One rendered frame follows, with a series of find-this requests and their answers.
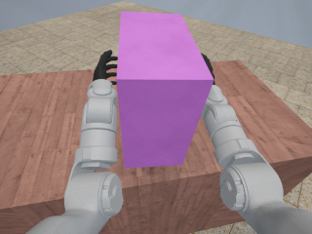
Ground carton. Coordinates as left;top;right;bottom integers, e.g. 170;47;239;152
116;11;215;169

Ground pedestal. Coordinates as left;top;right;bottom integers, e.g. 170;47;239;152
0;59;312;234

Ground robot left hand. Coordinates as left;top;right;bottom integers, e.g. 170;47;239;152
93;50;118;85

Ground left robot upper arm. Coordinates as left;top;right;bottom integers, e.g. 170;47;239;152
25;172;124;234

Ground robot right forearm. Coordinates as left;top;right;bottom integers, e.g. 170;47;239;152
201;85;284;193

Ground robot left forearm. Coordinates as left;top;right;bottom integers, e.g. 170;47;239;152
64;79;118;208

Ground right robot upper arm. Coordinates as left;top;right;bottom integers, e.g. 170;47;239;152
219;162;312;234

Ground robot right hand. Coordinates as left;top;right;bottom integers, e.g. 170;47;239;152
201;53;215;85

